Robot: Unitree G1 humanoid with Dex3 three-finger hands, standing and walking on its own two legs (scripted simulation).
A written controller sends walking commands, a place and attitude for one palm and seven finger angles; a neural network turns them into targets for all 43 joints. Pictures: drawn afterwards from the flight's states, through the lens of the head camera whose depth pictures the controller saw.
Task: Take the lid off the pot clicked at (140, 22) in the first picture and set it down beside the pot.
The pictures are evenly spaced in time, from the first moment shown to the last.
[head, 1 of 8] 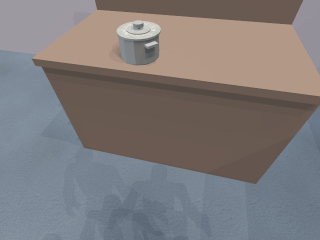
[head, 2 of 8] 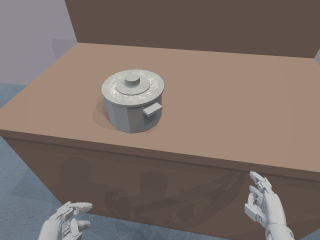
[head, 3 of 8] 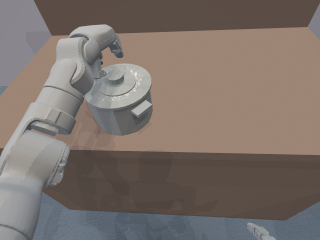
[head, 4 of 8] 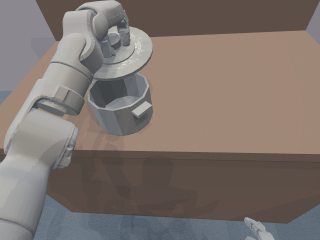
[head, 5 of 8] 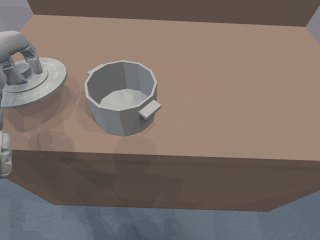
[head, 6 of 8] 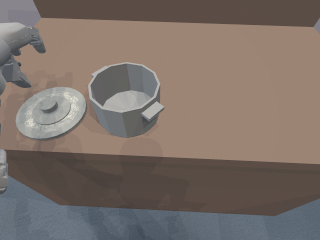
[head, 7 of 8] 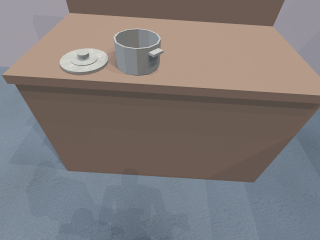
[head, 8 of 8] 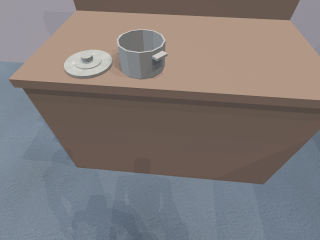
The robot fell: no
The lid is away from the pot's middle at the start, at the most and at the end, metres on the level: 0.00 0.24 0.22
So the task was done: yes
